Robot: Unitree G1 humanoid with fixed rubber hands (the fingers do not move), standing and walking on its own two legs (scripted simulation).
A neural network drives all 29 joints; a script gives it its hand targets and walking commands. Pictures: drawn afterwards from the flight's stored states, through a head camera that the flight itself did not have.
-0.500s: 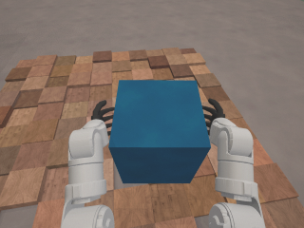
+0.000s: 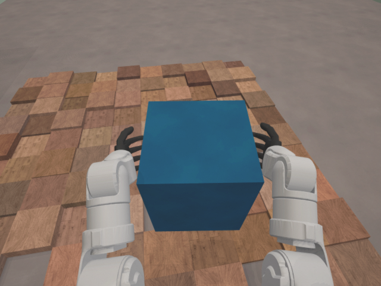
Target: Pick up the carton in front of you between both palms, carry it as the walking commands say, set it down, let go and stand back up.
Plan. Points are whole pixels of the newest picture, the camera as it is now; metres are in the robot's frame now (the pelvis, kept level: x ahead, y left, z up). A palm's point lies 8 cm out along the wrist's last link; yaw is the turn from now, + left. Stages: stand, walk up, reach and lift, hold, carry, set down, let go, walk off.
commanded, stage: carry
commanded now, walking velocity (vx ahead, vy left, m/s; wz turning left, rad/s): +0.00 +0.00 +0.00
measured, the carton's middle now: (197, 170) +0.35 +0.00 +0.05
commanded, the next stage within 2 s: none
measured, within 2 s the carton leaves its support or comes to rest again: neither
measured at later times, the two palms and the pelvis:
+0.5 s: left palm (117, 183) +0.27 +0.15 +0.12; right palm (274, 175) +0.28 -0.15 +0.12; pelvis -0.05 +0.00 -0.01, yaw +2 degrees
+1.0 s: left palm (108, 200) +0.24 +0.16 +0.11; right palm (272, 192) +0.25 -0.14 +0.11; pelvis -0.08 +0.00 -0.01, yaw +2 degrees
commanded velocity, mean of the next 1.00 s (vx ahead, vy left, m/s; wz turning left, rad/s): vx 0.00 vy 0.00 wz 0.00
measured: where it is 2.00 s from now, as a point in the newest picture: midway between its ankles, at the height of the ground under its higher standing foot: outside the picture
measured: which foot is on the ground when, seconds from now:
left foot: down 0.00-1.00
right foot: down 0.00-1.00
